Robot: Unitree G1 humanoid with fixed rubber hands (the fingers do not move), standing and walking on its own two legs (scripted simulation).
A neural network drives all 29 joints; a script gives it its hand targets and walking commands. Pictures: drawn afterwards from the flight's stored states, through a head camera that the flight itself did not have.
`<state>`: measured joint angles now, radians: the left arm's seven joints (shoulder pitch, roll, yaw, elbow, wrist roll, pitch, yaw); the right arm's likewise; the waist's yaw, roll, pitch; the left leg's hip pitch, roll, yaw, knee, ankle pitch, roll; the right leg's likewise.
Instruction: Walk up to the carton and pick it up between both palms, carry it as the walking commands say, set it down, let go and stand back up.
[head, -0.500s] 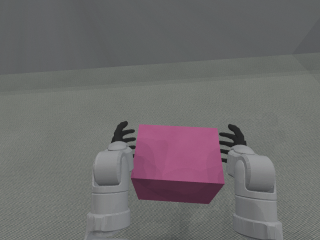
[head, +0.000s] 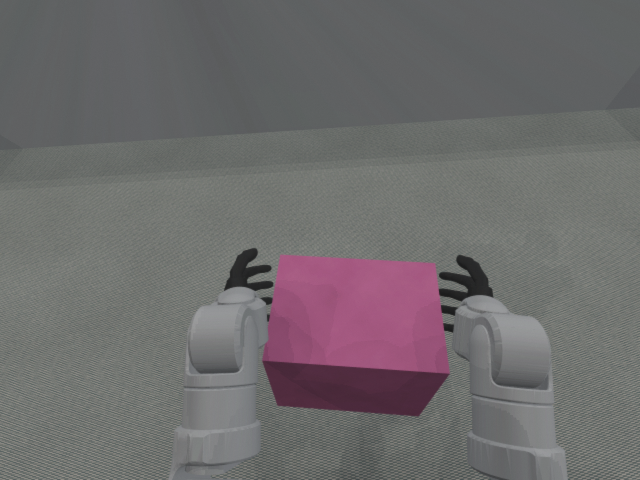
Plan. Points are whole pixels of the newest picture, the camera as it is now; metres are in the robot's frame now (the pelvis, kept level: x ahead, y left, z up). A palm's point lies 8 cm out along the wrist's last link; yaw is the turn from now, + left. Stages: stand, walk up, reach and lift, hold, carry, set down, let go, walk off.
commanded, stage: carry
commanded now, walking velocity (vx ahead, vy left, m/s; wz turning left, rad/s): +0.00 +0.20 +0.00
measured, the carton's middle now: (351, 338) +0.31 -0.01 +0.00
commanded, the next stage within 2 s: none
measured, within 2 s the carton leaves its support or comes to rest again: neither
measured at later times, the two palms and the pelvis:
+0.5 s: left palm (108, 351) +0.25 +0.27 +0.08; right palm (354, 360) +0.24 -0.01 +0.08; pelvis -0.05 +0.14 +0.00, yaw +0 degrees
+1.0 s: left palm out of the picture +0.19 +0.41 +0.08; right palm (212, 410) +0.19 +0.14 +0.07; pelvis -0.10 +0.28 +0.00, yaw -1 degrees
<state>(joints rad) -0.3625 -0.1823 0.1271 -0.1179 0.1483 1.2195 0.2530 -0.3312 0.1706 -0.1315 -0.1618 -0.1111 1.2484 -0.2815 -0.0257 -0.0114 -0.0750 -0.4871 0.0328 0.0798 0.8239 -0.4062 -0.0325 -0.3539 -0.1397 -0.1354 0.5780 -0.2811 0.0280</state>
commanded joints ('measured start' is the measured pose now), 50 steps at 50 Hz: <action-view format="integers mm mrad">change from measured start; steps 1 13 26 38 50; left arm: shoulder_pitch -412 -528 -474 -542 -472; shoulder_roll -1035 -1060 -1053 -1072 -1072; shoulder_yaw -616 -681 -613 -694 -607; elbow -29 -89 -51 -87 -18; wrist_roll -424 -513 -450 -505 -470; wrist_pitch -1 8 -7 -5 -5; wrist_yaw -403 -409 -411 -411 -432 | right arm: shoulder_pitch -520 -499 -564 -509 -591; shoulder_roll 1032 1041 1037 1058 1046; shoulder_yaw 673 619 670 630 663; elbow -15 -23 -48 -12 -63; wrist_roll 456 402 462 408 440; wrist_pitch -13 -30 -20 -25 -26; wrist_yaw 448 444 449 457 444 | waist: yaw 40 16 31 15 31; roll -227 162 -166 170 -116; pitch -286 -336 -267 -330 -242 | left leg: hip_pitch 44 375 -20 391 -106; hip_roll -33 221 4 235 41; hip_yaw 69 -127 -15 -159 -138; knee -159 -399 -26 -401 176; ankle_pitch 13 515 16 556 -20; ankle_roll -17 221 -20 219 2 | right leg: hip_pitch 262 -182 252 -218 228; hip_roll -212 64 -212 49 -340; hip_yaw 125 23 143 58 375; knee -85 360 -136 465 -245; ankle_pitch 675 -252 574 -286 395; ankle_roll -105 -6 -131 -6 -218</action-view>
